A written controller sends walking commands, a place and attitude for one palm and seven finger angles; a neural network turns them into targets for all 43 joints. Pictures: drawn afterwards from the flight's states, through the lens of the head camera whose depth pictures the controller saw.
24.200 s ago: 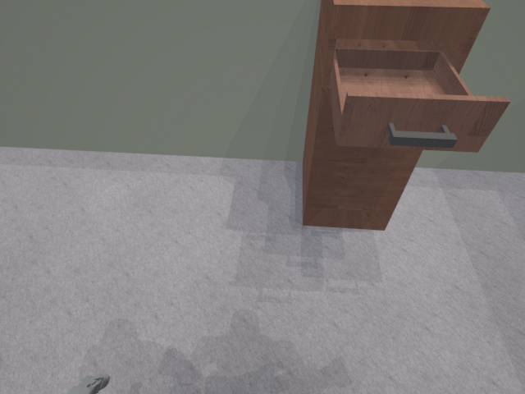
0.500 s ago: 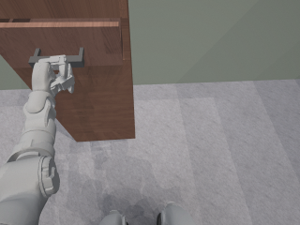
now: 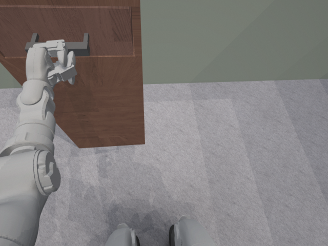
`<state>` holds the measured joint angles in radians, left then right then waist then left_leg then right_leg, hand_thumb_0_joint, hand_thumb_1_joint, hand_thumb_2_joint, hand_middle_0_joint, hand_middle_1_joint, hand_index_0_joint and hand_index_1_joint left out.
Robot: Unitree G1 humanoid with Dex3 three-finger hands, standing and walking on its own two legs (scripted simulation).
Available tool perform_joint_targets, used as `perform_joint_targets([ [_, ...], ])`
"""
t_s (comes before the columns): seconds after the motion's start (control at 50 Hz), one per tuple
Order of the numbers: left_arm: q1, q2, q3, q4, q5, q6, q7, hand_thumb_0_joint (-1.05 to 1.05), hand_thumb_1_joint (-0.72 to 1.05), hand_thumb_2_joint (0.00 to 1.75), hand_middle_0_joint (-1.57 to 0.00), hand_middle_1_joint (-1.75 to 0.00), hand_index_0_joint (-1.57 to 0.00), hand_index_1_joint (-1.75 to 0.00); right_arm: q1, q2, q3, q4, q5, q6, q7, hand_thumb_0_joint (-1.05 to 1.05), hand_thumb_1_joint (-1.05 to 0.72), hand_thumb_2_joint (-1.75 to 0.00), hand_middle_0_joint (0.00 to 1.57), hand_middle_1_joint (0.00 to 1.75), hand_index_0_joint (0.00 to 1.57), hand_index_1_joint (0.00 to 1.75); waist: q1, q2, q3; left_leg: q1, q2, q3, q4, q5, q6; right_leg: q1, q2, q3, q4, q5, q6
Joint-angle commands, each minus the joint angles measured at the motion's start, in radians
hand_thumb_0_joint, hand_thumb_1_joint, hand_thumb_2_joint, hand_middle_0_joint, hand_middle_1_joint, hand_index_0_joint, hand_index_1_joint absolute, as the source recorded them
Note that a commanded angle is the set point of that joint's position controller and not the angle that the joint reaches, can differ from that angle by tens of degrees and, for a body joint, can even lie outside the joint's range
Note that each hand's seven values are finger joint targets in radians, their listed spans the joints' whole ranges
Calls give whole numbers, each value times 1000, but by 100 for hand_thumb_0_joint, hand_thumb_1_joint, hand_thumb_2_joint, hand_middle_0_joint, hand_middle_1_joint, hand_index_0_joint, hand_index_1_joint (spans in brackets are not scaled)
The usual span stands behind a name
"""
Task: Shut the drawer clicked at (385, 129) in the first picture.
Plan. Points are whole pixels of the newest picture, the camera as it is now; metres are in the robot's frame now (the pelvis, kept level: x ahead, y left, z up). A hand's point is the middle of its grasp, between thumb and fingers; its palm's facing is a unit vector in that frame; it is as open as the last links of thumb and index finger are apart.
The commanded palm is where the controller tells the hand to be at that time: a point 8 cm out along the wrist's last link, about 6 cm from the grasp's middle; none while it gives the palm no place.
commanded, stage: push the drawer shut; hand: left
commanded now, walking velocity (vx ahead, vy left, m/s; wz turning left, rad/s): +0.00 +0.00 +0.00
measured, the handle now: (60, 43) +0.60 +0.20 +0.09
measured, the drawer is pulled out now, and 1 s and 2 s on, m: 0.00 0.00 0.00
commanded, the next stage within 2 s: pull the fist back off the drawer in 0.04 s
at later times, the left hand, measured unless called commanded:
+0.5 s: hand (71, 67) +0.52 +0.17 +0.08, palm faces -0.01 -1.00 -0.03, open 2.9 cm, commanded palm +0.50 +0.21 +0.09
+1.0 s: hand (66, 79) +0.49 +0.17 +0.08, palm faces +0.00 -1.00 -0.02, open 3.2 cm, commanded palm +0.44 +0.22 +0.10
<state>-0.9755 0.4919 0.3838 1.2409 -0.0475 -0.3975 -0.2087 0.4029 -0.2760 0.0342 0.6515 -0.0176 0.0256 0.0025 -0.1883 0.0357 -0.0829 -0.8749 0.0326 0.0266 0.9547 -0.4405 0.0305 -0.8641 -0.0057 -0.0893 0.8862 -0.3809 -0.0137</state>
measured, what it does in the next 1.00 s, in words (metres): stands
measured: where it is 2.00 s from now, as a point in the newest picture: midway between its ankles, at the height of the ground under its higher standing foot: outside the picture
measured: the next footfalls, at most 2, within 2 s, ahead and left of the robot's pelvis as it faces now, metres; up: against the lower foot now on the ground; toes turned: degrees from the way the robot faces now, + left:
none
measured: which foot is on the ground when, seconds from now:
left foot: down 0.00-1.00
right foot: down 0.00-1.00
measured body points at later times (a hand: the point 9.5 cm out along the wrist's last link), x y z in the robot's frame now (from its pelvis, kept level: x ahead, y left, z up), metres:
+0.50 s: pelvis -0.02 +0.01 -0.01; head +0.12 +0.02 +0.42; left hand +0.52 +0.22 +0.09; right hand -0.05 -0.26 -0.11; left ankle +0.00 +0.10 -0.68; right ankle +0.02 -0.12 -0.68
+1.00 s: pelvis +0.02 +0.01 +0.01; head +0.12 +0.02 +0.45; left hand +0.48 +0.23 +0.09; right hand +0.08 -0.26 -0.10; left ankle +0.00 +0.10 -0.68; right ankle +0.02 -0.12 -0.68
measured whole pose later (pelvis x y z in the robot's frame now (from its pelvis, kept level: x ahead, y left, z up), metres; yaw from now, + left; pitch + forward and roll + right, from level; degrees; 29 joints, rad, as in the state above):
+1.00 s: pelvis +0.02 +0.01 +0.01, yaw +0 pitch +18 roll -2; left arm -0.69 0.35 0.30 0.94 -0.13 -0.36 -0.18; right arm 0.35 -0.26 0.01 0.61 0.01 0.05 0.02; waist -0.11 0.03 -0.11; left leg -0.74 0.03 0.04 0.89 -0.46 0.04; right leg -0.74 -0.01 -0.07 0.83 -0.40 0.00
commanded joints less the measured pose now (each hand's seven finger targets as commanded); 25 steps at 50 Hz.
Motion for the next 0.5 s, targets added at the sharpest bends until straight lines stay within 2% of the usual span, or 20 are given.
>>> perform_joint_targets([
  [0.0,-689,245,-8,-237,-9,-56,52,0,90,90,-140,-160,-140,-160,200,-184,-58,-13,-8,-20,-12,0,-90,-90,20,30,20,30,-98,134,-462,347,-3,-105,-77,304,0,73,39,65,-90,178,0],
  [0.02,-705,250,-3,-232,-10,-56,55,0,90,90,-140,-160,-140,-160,204,-184,-58,-8,-10,-25,-13,0,-90,-90,20,30,20,30,-103,129,-474,349,-2,-109,-71,301,1,67,40,63,-89,171,1],
  [0.06,-720,261,-8,-198,-10,-50,55,0,90,90,-140,-160,-140,-160,205,-189,-51,-4,-9,-32,-15,0,-90,-90,20,30,20,30,-117,110,-450,307,-2,-110,-68,246,3,56,40,64,-94,129,3],
  [0.08,-742,249,-23,-202,-11,-49,54,0,90,90,-140,-160,-140,-160,208,-191,-49,-1,-10,-37,-18,0,-90,-90,20,30,20,30,-129,110,-452,306,-2,-112,-68,236,7,49,39,66,-96,123,3],
  [0.1,-758,284,-1,-200,-8,-49,56,0,90,90,-140,-160,-140,-160,213,-195,-47,-1,-11,-41,-21,0,-90,-90,20,30,20,30,-121,125,-470,302,-1,-115,-67,225,5,50,40,64,-90,110,2],
  [0.12,-767,269,-21,-194,-9,-46,53,0,90,90,-140,-160,-140,-160,209,-194,-44,-2,-10,-46,-21,0,-90,-90,20,30,20,30,-129,145,-467,302,-2,-112,-67,213,6,42,40,66,-95,101,3],
  [0.14,-754,286,-3,-175,-9,-41,53,0,90,90,-140,-160,-140,-160,210,-195,-43,-3,-11,-48,-21,0,-90,-90,20,30,20,30,-121,130,-464,278,-4,-111,-64,192,6,51,40,66,-94,85,1],
  [0.16,-753,286,-10,-178,-8,-38,49,0,90,90,-140,-160,-140,-160,211,-197,-41,-7,-10,-51,-21,0,-90,-90,20,30,20,30,-124,132,-469,279,-3,-115,-66,188,7,47,40,64,-93,80,1],
  [0.2,-760,248,-32,-180,-9,-36,45,0,90,90,-140,-160,-140,-160,212,-194,-40,-9,-15,-52,-16,0,-90,-90,20,30,20,30,-123,171,-481,312,-4,-123,-68,193,2,22,40,57,-89,77,-4],
  [0.24,-744,267,-14,-189,-11,-34,42,0,90,90,-140,-160,-140,-160,213,-199,-42,-15,-17,-51,-12,0,-90,-90,20,30,20,30,-109,176,-495,319,-2,-129,-70,184,-1,22,40,54,-87,66,-7],
  [0.26,-736,254,-21,-189,-14,-32,41,0,90,90,-140,-160,-140,-160,210,-197,-41,-19,-16,-51,-9,0,-90,-90,20,30,20,30,-103,187,-490,322,-4,-129,-73,181,-2,22,41,55,-89,64,-9],
  [0.3,-693,271,2,-169,-14,-26,42,0,90,90,-140,-160,-140,-160,212,-201,-42,-27,-16,-46,-7,0,-90,-90,20,30,20,30,-99,138,-478,296,-3,-123,-77,170,2,43,43,55,-97,60,-6],
  [0.36,-657,278,9,-187,-16,-22,41,0,90,90,-140,-160,-140,-160,205,-198,-41,-42,-13,-41,-4,0,-90,-90,20,30,20,30,-77,147,-467,272,-5,-115,-90,140,1,70,42,59,-100,43,-9],
  [0.38,-631,259,5,-184,-19,-22,41,0,90,90,-140,-160,-140,-160,208,-197,-42,-45,-14,-39,-1,0,-90,-90,20,30,20,30,-74,139,-465,285,-6,-118,-94,152,2,68,44,56,-99,50,-11],
  [0.44,-581,284,28,-186,-24,-19,41,0,90,90,-140,-160,-140,-160,200,-199,-44,-58,-9,-33,-1,0,-90,-90,20,30,20,30,-59,88,-431,237,-6,-103,-105,116,5,106,44,63,-112,32,-7],
  [0.48,-522,292,47,-196,-24,-22,40,0,90,90,-140,-160,-140,-160,200,-199,-47,-70,-8,-28,-1,0,-90,-90,20,30,20,30,-43,77,-447,243,-6,-96,-108,136,7,130,45,63,-110,50,-9],
])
